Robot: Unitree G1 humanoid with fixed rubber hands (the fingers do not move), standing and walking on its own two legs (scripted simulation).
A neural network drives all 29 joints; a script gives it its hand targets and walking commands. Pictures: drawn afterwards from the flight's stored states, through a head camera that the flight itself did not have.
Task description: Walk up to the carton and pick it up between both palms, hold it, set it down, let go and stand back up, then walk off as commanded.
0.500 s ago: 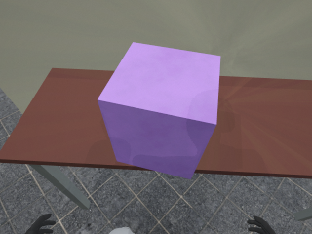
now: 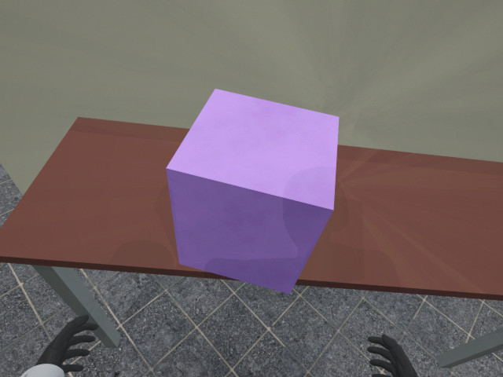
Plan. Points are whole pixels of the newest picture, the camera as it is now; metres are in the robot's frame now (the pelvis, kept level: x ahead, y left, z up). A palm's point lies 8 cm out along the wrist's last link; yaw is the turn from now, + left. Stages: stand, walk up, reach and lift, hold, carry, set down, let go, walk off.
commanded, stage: reach and lift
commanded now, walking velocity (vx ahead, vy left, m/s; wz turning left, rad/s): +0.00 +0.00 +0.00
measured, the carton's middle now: (253, 195) +0.40 +0.01 +0.07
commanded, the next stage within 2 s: none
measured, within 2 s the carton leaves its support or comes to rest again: neither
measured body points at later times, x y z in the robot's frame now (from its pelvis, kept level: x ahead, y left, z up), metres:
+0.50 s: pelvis +0.00 +0.00 +0.00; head +0.00 +0.01 +0.45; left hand +0.19 +0.27 -0.01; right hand +0.18 -0.23 -0.01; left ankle +0.05 +0.13 -0.74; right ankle +0.02 -0.13 -0.74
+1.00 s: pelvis +0.02 +0.00 +0.01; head +0.03 +0.02 +0.45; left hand +0.23 +0.25 +0.05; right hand +0.21 -0.20 +0.05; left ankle +0.05 +0.13 -0.74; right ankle +0.02 -0.13 -0.74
